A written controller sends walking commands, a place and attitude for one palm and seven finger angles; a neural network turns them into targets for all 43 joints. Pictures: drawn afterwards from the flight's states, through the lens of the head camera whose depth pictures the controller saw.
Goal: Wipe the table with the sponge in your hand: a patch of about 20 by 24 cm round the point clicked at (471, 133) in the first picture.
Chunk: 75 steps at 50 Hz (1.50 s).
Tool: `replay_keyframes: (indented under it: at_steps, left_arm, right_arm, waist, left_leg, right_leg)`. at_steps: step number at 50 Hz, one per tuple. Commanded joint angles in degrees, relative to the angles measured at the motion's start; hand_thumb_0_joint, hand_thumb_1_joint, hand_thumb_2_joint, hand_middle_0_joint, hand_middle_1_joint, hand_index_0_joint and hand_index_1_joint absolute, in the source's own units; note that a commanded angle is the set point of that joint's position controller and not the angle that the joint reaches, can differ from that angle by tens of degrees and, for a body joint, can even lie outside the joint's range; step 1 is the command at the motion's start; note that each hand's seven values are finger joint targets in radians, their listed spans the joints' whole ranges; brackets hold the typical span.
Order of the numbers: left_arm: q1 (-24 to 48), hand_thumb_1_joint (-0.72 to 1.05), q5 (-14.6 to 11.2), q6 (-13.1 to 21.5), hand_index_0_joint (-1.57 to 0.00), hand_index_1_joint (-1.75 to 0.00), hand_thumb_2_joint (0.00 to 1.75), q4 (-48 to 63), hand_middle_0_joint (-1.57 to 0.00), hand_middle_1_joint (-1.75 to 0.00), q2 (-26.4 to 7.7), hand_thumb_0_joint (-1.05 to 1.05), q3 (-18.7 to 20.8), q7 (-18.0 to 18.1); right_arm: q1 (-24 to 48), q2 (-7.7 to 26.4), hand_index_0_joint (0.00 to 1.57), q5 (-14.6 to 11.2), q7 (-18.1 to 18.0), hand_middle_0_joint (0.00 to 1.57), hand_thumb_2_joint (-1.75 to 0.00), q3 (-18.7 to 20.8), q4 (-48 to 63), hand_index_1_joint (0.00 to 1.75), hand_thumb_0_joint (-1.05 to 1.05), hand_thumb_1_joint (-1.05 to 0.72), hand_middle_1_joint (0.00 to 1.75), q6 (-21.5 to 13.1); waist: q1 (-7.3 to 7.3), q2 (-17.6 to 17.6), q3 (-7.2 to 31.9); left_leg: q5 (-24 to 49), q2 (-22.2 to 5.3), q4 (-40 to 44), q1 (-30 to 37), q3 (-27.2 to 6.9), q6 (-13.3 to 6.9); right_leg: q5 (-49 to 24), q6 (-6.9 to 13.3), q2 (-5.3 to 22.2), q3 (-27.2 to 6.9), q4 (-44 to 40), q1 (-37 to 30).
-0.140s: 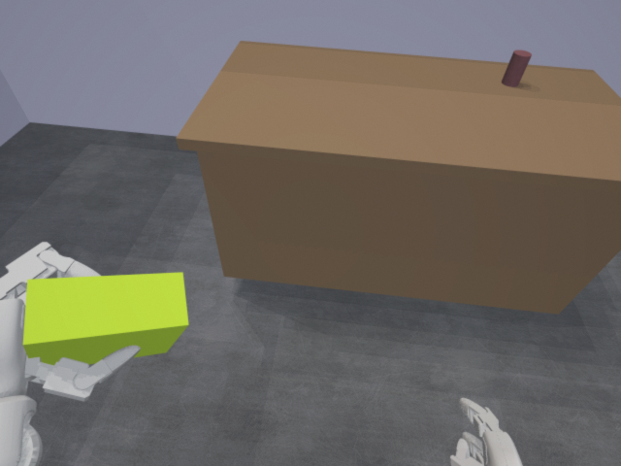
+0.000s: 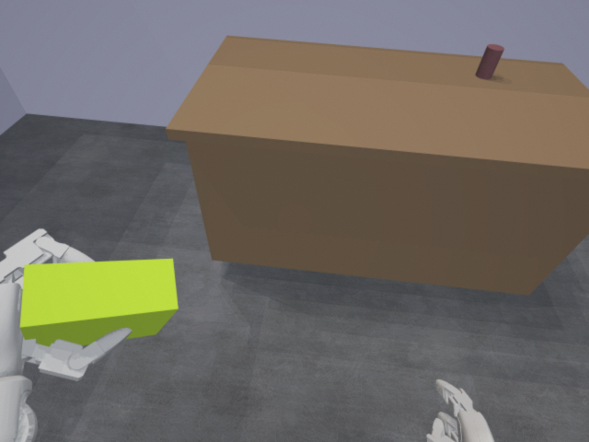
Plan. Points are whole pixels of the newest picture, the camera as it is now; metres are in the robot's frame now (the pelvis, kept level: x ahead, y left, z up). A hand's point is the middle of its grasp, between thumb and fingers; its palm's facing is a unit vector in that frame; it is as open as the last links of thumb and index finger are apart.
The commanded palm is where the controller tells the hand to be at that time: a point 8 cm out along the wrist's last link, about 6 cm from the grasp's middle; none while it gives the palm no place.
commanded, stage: stand and wait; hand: left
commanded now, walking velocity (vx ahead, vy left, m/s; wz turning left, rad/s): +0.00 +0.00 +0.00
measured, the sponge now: (123, 303) +0.23 +0.20 +0.14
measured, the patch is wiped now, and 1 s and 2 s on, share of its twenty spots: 0.00 0.00 0.00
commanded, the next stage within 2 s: look at it before walking up in 0.12 s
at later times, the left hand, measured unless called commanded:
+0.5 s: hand (78, 303) +0.21 +0.24 +0.15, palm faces +0.40 -0.83 -0.38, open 9.6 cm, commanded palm +0.17 +0.27 +0.18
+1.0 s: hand (149, 277) +0.25 +0.18 +0.16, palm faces +0.23 -0.87 -0.44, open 9.6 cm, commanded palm +0.20 +0.23 +0.18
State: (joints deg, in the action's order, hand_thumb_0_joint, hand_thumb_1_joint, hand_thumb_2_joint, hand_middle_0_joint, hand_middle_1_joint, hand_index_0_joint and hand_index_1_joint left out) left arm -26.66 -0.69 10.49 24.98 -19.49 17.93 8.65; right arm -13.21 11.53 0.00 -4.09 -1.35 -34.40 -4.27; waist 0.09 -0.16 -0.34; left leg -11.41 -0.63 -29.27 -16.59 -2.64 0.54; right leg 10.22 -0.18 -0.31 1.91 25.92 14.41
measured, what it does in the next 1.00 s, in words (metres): stands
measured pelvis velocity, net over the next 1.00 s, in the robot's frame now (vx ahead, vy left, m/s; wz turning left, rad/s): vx -0.01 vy -0.01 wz -0.22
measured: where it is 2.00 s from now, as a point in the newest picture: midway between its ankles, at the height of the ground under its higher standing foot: outside the picture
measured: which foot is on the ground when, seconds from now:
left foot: down 0.00-1.00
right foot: down 0.00-1.00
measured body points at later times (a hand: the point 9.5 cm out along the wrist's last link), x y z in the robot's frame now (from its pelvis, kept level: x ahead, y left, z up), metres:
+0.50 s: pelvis +0.00 +0.00 +0.00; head +0.00 +0.00 +0.45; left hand +0.19 +0.28 +0.18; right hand +0.16 -0.23 -0.08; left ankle +0.05 +0.12 -0.74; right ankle +0.04 -0.12 -0.74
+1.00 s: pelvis -0.01 -0.01 -0.02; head +0.02 -0.02 +0.43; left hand +0.23 +0.23 +0.18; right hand +0.10 -0.28 -0.11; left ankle +0.05 +0.12 -0.74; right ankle +0.04 -0.12 -0.74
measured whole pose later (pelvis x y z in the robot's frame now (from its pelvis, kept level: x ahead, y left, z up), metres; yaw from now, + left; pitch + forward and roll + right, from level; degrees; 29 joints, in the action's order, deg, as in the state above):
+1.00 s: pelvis -0.01 -0.01 -0.02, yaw -12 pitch +1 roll +2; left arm -27.5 -2.1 11.3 30.5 -20.9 22.2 8.3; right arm -12.8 12.2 -0.5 -2.4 0.5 -30.7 -0.9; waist 0.6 2.0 -3.0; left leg -16.9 -4.7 -38.4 -21.7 9.2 1.5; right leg 15.3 0.5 -4.8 -9.3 42.1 27.8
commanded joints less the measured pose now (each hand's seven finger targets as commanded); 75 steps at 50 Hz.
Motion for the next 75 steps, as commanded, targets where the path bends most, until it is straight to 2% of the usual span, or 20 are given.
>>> replay_keyframes:
  at_steps: [1,18,31,42,46,49,50,52,54,56,57,58,59,60,61,63,65,67,72,75]
  left_arm:
    - [4.2,0.1,-0.5,4.3,-1.2,-1.6,1.3,13.3,-1.2,-1.6,-8.9,0.0,5.8,1.1]
    - [5.5,0.1,-0.3,4.1,-1.2,-1.6,1.3,12.6,-1.2,-1.6,-9.8,0.0,6.5,1.2]
    - [7.1,0.1,-0.8,3.7,-1.2,-1.6,1.3,14.7,-1.2,-1.6,-8.2,0.0,6.2,1.0]
    - [2.8,0.1,-1.7,4.4,-1.2,-1.6,1.3,17.5,-1.2,-1.6,-10.3,0.0,10.1,0.9]
    - [1.7,0.1,-1.9,4.7,-1.2,-1.6,1.3,17.8,-1.2,-1.6,-10.2,0.0,10.6,0.9]
    - [1.1,0.1,-2.1,4.4,-1.2,-1.6,1.3,17.4,-1.2,-1.6,-9.8,0.0,10.6,0.7]
    - [1.3,0.1,-2.1,4.4,-1.2,-1.6,1.3,17.3,-1.2,-1.6,-9.5,0.0,10.2,0.6]
    - [2.5,0.1,-1.9,4.8,-1.2,-1.6,1.3,17.0,-1.2,-1.6,-9.3,0.0,9.5,0.4]
    - [6.3,0.1,-1.8,4.4,-1.2,-1.6,1.3,17.8,-1.2,-1.6,-8.1,0.0,6.8,-0.2]
    - [8.4,0.1,-1.2,3.8,-1.2,-1.6,1.3,14.7,-1.2,-1.6,-7.7,0.0,5.5,-0.2]
    - [10.5,0.1,-0.8,3.7,-1.2,-1.6,1.3,14.2,-1.2,-1.6,-8.7,0.0,5.8,-0.1]
    - [10.4,0.1,-0.3,3.2,-1.2,-1.6,1.3,13.1,-1.2,-1.6,-11.1,0.0,7.4,0.4]
    - [10.6,0.1,-1.2,2.4,-1.2,-1.6,1.3,12.6,-1.2,-1.6,-11.9,0.0,8.3,1.0]
    - [8.4,0.1,-1.5,2.1,-1.2,-1.6,1.3,13.4,-1.2,-1.6,-12.3,0.0,8.5,1.1]
    - [5.5,0.1,-1.8,3.0,-1.2,-1.6,1.3,14.8,-1.2,-1.6,-13.5,0.0,10.3,0.9]
    - [-0.8,0.1,-2.3,4.4,-1.2,-1.6,1.3,14.7,-1.2,-1.6,-13.9,0.0,13.0,1.0]
    - [-2.4,0.1,-2.6,5.8,-1.2,-1.6,1.3,15.7,-1.2,-1.6,-13.6,0.0,13.6,0.8]
    - [-1.9,0.1,-3.0,6.6,-1.2,-1.6,1.3,17.1,-1.2,-1.6,-14.0,0.0,13.7,0.8]
    - [-3.3,0.1,-2.6,6.6,-1.2,-1.6,1.3,13.4,-1.2,-1.6,-11.7,0.0,10.3,0.8]
    - [-2.1,0.1,-2.1,6.2,-1.2,-1.6,1.3,10.8,-1.2,-1.6,-10.9,0.0,8.8,0.8]
  right_arm:
    - [5.6,6.8,0.2,0.1,-0.6,0.2,-0.9,2.4,8.9,0.3,0.0,-0.9,0.3,-3.2]
    - [5.8,7.0,0.2,0.2,-0.8,0.2,-0.9,2.4,8.7,0.3,0.0,-0.9,0.3,-3.3]
    - [6.3,7.0,0.2,-0.4,0.3,0.2,-0.9,3.5,10.9,0.3,0.0,-0.9,0.3,-2.2]
    - [5.8,5.9,0.2,0.0,1.5,0.2,-0.9,3.6,12.7,0.3,0.0,-0.9,0.3,0.2]
    - [6.1,6.3,0.2,-0.3,1.3,0.2,-0.9,3.7,13.0,0.3,0.0,-0.9,0.3,0.5]
    - [5.9,6.6,0.2,-0.8,0.9,0.2,-0.9,3.7,13.1,0.3,0.0,-0.9,0.3,0.2]
    - [5.1,6.5,0.2,-0.6,0.9,0.2,-0.9,3.7,12.7,0.3,0.0,-0.9,0.3,-0.2]
    - [3.6,6.7,0.2,-0.3,1.3,0.2,-0.9,3.9,11.8,0.3,0.0,-0.9,0.3,-1.1]
    - [3.4,7.4,0.2,-0.4,2.1,0.2,-0.9,3.8,11.8,0.3,0.0,-0.9,0.3,-1.9]
    - [3.4,7.5,0.2,-0.7,3.0,0.2,-0.9,3.7,11.6,0.3,0.0,-0.9,0.3,-2.4]
    - [3.4,7.4,0.2,-0.8,3.1,0.2,-0.9,3.8,11.7,0.3,0.0,-0.9,0.3,-2.5]
    - [4.2,6.3,0.2,-0.7,2.9,0.2,-0.9,3.9,12.3,0.3,0.0,-0.9,0.3,-2.2]
    - [7.8,6.3,0.2,-0.3,2.5,0.2,-0.9,3.5,13.2,0.3,0.0,-0.9,0.3,-2.3]
    - [7.3,6.3,0.2,-0.5,2.7,0.2,-0.9,4.0,12.8,0.3,0.0,-0.9,0.3,-1.9]
    - [6.1,5.7,0.2,-0.2,2.8,0.2,-0.9,3.5,12.5,0.3,0.0,-0.9,0.3,-1.0]
    - [6.3,4.8,0.2,0.1,3.6,0.2,-0.9,2.4,11.2,0.3,0.0,-0.9,0.3,1.6]
    - [6.8,4.8,0.2,0.2,3.7,0.2,-0.9,2.6,11.2,0.3,0.0,-0.9,0.3,2.9]
    - [7.3,5.9,0.2,0.4,4.0,0.2,-0.9,3.2,11.1,0.3,0.0,-0.9,0.3,2.9]
    - [7.5,6.7,0.2,0.0,3.9,0.2,-0.9,3.4,10.7,0.3,0.0,-0.9,0.3,2.3]
    - [7.6,6.7,0.2,-0.4,3.6,0.2,-0.9,3.0,10.4,0.3,0.0,-0.9,0.3,2.1]
  waist:
    - [0.05,-4.4,5.8]
    - [0.06,-3.7,4.1]
    - [0.97,-3.7,6.5]
    - [0.83,1.7,6.3]
    - [1.06,-1.5,7.6]
    - [1.22,-10.5,8.4]
    - [1.48,-13.8,8.2]
    - [1.38,-12.8,8.0]
    - [0.85,-11.5,6.0]
    - [1.14,-8.4,4.1]
    - [1.22,-1.4,2.9]
    - [0.96,14.3,2.6]
    - [1.87,18.9,2.2]
    - [1.41,15.0,2.8]
    - [1.3,10.0,3.1]
    - [1.09,2.7,9.6]
    - [0.86,3.9,11.9]
    - [0.99,3.9,12.9]
    - [1.73,6.1,12.2]
    - [1.96,7.9,12.0]
  left_leg:
    - [-2.0,-3.1,7.9,-4.1,-1.8,-1.2]
    - [-7.3,-2.5,8.7,-5.2,-1.9,-1.1]
    - [-4.9,-8.4,2.3,-1.3,1.2,-1.1]
    - [-13.5,-5.7,-5.1,0.5,4.7,0.1]
    - [-9.6,-9.0,-1.1,3.7,2.9,-1.0]
    - [-2.3,-18.5,5.4,3.5,-2.3,-4.6]
    - [1.5,-22.6,7.5,3.5,-3.2,-6.9]
    - [9.8,-24.6,5.3,4.1,0.2,-8.1]
    - [15.2,-22.6,0.9,3.4,6.5,-5.3]
    - [7.3,-18.9,-5.5,-0.5,10.6,-1.8]
    - [-0.8,-14.7,-13.6,-2.9,11.6,0.0]
    - [-16.6,-6.3,-26.6,-10.4,12.9,2.7]
    - [-25.1,-2.0,-37.9,-15.7,7.3,3.8]
    - [-20.8,-2.7,-42.4,-13.6,1.2,3.7]
    - [-16.5,-3.6,-43.6,-15.2,0.0,4.1]
    - [-11.1,-3.4,-42.4,-18.9,-0.4,5.0]
    - [-9.9,-2.4,-39.3,-18.4,0.5,4.7]
    - [-10.3,-2.0,-35.2,-18.2,0.7,4.4]
    - [-16.1,-0.5,-20.4,-13.1,3.5,2.9]
    - [-17.5,0.9,-10.8,-7.0,5.9,1.7]
  right_leg:
    - [3.4,0.0,2.0,-3.3,-3.7,-6.4]
    - [8.8,0.1,2.0,-3.5,-5.6,-4.6]
    - [1.4,1.2,1.6,-10.5,4.4,4.6]
    - [6.7,4.1,4.8,-22.1,1.3,13.3]
    - [4.2,2.6,1.5,-18.5,6.5,14.6]
    - [10.4,-0.5,-2.6,-9.8,23.0,15.0]
    - [17.2,-1.6,-2.2,-5.8,29.6,15.6]
    - [18.3,-2.4,0.4,-3.2,30.0,14.3]
    - [14.9,-2.5,1.0,-0.7,23.0,10.3]
    - [8.5,-1.9,0.4,0.7,13.5,3.1]
    - [0.8,0.2,2.6,-4.9,5.4,1.9]
    - [-14.5,5.2,11.7,-23.3,-1.9,0.2]
    - [-20.9,9.3,18.4,-37.0,-7.0,2.4]
    - [-13.5,7.1,17.0,-38.0,-9.0,3.9]
    - [-7.8,7.6,15.9,-36.3,-8.2,1.6]
    - [-12.3,8.2,11.8,-27.2,-2.4,-8.0]
    - [-14.5,7.4,9.9,-24.3,-3.1,-10.6]
    - [-12.4,6.8,9.9,-26.4,-5.7,-11.7]
    - [8.3,9.5,9.2,-31.8,-11.3,-6.9]
    - [13.3,9.9,7.2,-31.0,-12.0,-3.1]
